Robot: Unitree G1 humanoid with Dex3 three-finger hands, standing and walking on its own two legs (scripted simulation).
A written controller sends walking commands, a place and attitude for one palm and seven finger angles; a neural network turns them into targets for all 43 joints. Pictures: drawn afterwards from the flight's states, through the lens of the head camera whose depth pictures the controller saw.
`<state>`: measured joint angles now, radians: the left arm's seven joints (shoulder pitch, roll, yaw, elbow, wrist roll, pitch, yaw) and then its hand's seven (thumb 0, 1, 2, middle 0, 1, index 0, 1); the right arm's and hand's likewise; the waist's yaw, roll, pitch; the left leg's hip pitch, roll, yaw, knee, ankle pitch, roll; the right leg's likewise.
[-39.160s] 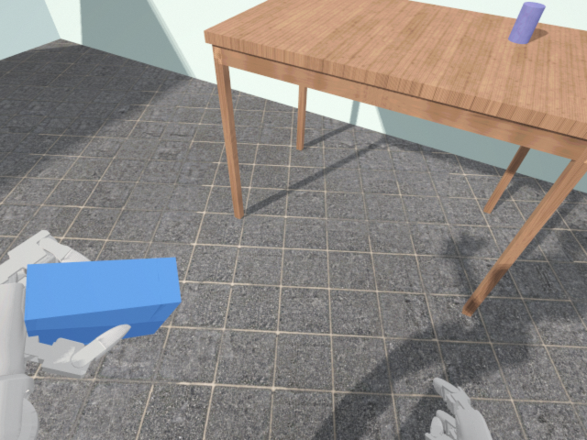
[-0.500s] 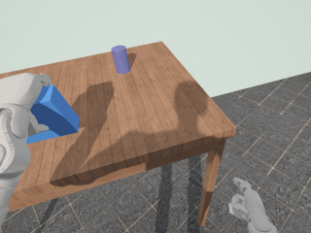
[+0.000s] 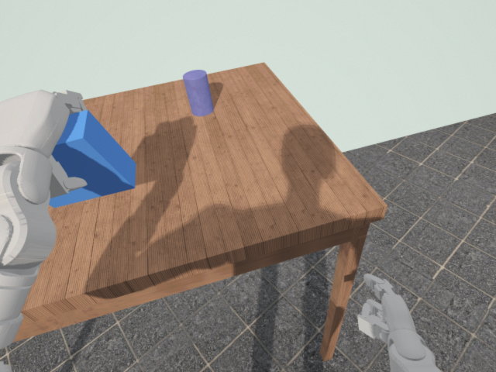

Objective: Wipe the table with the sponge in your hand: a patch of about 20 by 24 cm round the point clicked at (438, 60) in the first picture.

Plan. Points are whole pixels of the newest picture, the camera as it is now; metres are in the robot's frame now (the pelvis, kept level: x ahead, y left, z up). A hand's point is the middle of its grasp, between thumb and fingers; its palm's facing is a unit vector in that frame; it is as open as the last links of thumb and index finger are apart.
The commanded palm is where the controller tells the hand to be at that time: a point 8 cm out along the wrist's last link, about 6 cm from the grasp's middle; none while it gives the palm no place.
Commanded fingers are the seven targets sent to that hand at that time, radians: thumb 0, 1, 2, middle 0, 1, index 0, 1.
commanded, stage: bring the sponge back beside the body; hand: left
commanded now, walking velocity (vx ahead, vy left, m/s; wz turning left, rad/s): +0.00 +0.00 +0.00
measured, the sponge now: (78, 171) +0.29 +0.30 +0.22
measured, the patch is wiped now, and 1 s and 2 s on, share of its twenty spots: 0.90 0.90 0.90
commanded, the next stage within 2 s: step back with the hand held close in 1.62 s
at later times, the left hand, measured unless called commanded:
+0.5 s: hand (46, 173) +0.25 +0.30 +0.25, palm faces +0.32 -0.06 -0.94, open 9.2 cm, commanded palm +0.18 +0.30 +0.32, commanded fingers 0.00 0.10 1.30 -1.20 -1.60 -1.20 -1.60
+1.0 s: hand (45, 198) +0.21 +0.28 +0.25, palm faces +0.36 -0.10 -0.93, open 9.2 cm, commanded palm +0.15 +0.28 +0.31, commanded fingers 0.00 0.10 1.30 -1.20 -1.60 -1.20 -1.60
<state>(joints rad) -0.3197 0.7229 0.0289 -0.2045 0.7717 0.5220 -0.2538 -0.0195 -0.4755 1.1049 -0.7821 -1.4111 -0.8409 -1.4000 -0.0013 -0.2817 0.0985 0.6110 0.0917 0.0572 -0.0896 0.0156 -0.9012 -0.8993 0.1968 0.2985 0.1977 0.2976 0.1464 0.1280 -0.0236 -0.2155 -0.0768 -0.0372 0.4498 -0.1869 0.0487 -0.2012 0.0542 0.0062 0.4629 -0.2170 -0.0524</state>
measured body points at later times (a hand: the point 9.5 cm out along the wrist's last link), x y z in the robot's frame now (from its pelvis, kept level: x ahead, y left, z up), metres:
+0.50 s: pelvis +0.00 +0.00 +0.00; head -0.03 -0.05 +0.45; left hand +0.23 +0.30 +0.30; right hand +0.28 -0.17 -0.06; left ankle +0.03 +0.09 -0.74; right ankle +0.02 -0.09 -0.74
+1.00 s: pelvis -0.01 +0.00 +0.00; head -0.05 -0.05 +0.44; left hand +0.19 +0.28 +0.30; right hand +0.26 -0.18 -0.05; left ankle +0.03 +0.09 -0.74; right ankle +0.02 -0.09 -0.74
